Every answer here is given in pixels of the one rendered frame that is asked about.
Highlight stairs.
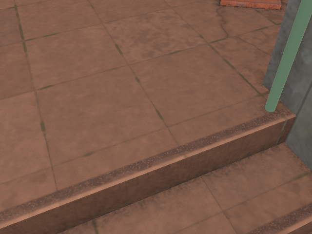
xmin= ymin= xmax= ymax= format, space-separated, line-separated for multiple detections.
xmin=0 ymin=116 xmax=312 ymax=234

